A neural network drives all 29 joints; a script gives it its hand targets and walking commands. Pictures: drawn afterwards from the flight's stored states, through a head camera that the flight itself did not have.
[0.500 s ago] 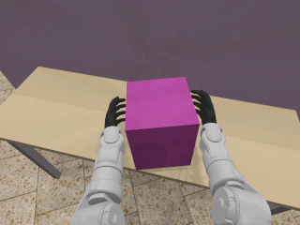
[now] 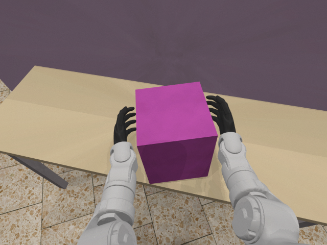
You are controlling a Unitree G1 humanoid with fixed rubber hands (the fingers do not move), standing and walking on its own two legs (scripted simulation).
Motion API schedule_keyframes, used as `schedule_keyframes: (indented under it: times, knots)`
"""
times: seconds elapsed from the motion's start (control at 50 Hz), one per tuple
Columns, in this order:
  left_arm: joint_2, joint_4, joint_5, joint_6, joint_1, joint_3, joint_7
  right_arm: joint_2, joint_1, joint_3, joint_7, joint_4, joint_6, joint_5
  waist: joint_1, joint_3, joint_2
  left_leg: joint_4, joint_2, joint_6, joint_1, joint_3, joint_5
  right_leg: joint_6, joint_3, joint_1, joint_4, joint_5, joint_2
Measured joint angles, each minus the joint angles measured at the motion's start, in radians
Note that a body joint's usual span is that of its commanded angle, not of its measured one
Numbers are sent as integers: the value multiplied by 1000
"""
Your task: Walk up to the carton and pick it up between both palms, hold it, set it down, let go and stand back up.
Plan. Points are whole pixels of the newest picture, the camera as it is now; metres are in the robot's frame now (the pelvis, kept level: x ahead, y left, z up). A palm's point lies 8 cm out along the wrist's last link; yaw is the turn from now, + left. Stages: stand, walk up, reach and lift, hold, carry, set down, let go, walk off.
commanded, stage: set down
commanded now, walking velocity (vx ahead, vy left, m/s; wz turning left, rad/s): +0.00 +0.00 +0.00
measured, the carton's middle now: (173, 135) +0.41 +0.03 -0.03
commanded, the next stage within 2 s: none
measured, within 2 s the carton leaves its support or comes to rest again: rests again in 0.22 s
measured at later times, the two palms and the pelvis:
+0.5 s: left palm (123, 138) +0.36 +0.15 +0.02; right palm (225, 130) +0.41 -0.11 +0.02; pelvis -0.01 +0.00 +0.00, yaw +0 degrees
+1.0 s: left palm (123, 140) +0.36 +0.15 +0.01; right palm (225, 132) +0.41 -0.11 +0.02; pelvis -0.01 +0.00 +0.00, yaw +1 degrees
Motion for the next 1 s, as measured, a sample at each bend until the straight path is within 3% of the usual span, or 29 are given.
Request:
schedule_keyframes:
  times: [0.3, 0.4, 0.66, 1.0]
  knots:
    - [-2, 29, -6, -35, -22, -25, 25, -20, -2, -30, 15, 30, -28, 24, 9, -15, 4, 21, 2, 8, -52, 12, -1, 5, 8, -43, -5, 17, 0]
    - [-2, 45, -3, -52, -39, -11, 27, -19, -12, -44, 19, 17, -20, 11, 26, -19, 3, 25, 8, 6, -70, 19, 1, 2, 13, -64, -2, 22, 5]
    - [4, 51, 10, -96, -40, 26, 4, 13, -18, -101, 21, 1, -33, -45, 4, 0, 11, 25, 6, 2, -68, 1, 7, -6, -8, -62, 17, 8, 2]
    - [-2, 42, 33, -137, -23, 36, -9, 28, 7, -101, 26, -22, -58, -53, -10, 12, 0, 49, 6, 0, -68, -8, -8, -8, -19, -57, 39, -11, 0]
